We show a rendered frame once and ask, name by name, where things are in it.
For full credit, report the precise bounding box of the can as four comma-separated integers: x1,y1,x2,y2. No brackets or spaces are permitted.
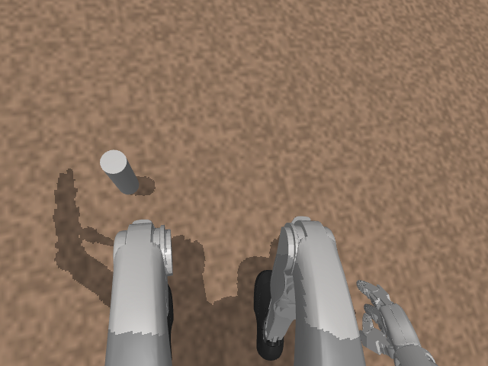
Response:
100,150,139,194

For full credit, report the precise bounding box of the right robot hand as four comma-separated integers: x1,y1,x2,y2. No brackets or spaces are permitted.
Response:
356,280,422,359

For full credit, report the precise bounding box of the right robot arm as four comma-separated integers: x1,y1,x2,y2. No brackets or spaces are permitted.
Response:
393,345,438,366

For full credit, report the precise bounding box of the right robot foot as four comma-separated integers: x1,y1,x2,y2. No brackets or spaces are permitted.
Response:
254,270,284,361

